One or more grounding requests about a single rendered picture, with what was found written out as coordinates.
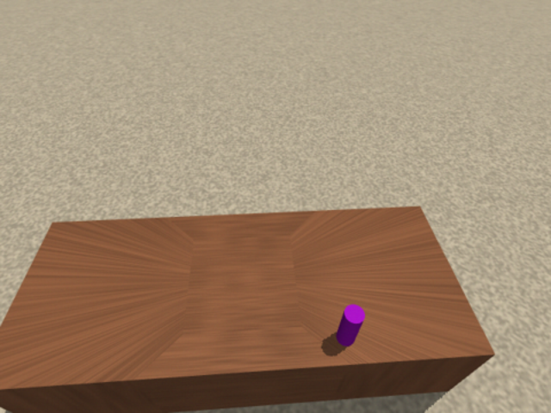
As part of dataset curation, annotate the can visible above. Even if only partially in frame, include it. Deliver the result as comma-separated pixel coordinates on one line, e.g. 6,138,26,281
337,305,365,347

